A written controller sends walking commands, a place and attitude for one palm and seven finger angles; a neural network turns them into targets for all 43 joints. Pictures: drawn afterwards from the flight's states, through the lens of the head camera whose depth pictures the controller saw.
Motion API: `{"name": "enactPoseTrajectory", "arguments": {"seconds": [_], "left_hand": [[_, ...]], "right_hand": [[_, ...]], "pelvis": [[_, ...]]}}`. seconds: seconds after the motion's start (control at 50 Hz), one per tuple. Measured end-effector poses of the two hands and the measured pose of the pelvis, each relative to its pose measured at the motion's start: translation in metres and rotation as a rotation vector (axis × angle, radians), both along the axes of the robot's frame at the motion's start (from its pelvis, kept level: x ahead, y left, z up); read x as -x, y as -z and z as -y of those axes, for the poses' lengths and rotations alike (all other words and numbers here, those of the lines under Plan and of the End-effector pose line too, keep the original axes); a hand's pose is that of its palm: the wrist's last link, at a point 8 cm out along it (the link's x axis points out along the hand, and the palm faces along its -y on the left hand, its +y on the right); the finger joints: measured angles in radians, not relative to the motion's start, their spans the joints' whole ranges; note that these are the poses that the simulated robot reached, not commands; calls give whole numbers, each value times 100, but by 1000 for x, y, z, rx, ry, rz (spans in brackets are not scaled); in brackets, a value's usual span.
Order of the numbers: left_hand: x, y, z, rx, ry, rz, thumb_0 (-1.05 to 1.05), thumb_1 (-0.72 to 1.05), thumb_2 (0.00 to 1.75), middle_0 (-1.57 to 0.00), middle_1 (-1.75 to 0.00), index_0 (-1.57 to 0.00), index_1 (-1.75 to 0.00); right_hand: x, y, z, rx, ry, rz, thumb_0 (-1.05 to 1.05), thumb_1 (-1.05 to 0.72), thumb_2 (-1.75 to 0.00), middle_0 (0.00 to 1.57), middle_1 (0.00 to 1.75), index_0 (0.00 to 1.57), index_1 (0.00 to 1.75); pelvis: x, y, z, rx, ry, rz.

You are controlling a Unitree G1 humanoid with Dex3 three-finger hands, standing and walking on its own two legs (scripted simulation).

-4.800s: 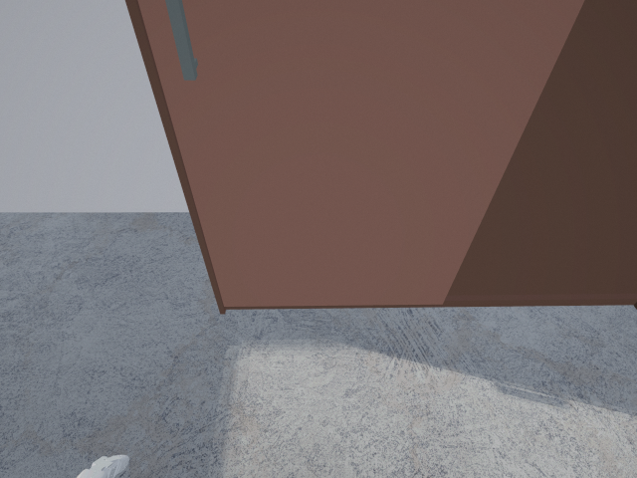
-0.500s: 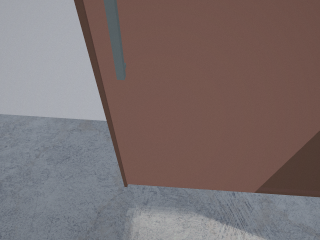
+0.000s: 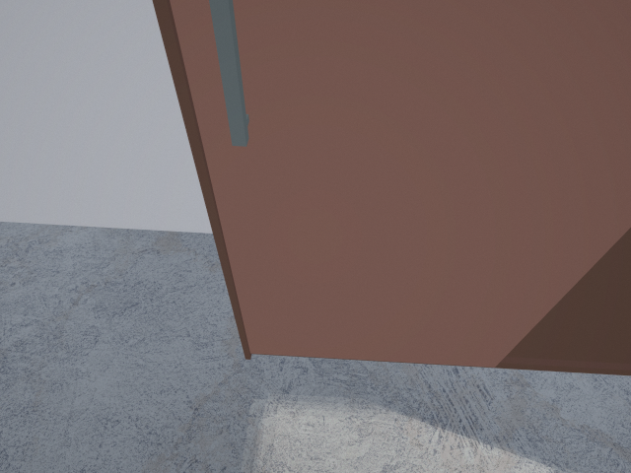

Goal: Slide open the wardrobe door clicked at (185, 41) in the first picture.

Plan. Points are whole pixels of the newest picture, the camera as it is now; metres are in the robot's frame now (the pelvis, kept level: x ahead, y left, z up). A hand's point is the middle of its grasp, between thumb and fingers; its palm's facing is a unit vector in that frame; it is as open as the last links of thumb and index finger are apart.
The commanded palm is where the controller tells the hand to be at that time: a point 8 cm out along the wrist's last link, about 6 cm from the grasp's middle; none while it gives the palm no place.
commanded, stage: come to a stop and stand still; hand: left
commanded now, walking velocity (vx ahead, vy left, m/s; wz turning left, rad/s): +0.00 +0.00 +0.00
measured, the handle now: (234, 65) +0.55 +0.14 +0.24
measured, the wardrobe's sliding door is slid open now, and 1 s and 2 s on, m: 0.00 0.00 0.00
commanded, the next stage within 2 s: look again from close up in 0.22 s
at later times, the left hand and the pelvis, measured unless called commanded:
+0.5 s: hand out of the picture -0.03 +0.15 -0.19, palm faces +0.02 -0.99 -0.16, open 7.4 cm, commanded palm none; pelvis -0.01 +0.00 -0.01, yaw +1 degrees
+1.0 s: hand out of the picture +0.03 +0.17 -0.18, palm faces +0.00 -0.98 -0.20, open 7.4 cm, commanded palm none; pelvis +0.01 -0.01 -0.01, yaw +0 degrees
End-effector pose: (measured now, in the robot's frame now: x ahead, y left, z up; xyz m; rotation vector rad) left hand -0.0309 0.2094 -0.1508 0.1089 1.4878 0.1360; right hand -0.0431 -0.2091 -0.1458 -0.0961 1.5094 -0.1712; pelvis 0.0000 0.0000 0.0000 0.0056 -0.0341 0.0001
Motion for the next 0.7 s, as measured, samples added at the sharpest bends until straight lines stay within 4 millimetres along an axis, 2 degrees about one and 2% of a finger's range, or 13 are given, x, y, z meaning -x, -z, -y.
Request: {"name": "enactPoseTrajectory", "arguments": {"seconds": [0.16,0.34,0.42,0.62,0.7], "left_hand": [[30,-1,15,19,-23,-52,0,91,90,-20,-30,-20,-30],[33,-1,23,15,-19,-37,0,91,90,-20,-30,-20,-30],[22,4,20,11,10,4,0,91,90,-20,-30,-20,-30],[-34,3,-5,-47,33,141,0,91,90,-20,-30,-20,-30],[-49,1,-10,-59,49,168,1,91,90,-20,-30,-20,-30]], "right_hand": [[-10,3,-2,-11,-2,42,1,-91,-90,20,30,20,30],[-17,4,9,0,-17,66,2,-92,-90,20,30,20,30],[-22,6,16,8,-33,96,2,-92,-90,20,30,20,30],[-36,14,13,1,-50,134,2,-93,-90,20,30,20,30],[-41,12,16,6,-48,143,2,-93,-90,20,30,20,30]], "pelvis": [[5,0,3,2,3,-3],[7,2,8,11,4,-10],[9,8,7,31,-8,-23],[1,13,4,12,-7,-22],[-2,12,5,6,0,-23]]}}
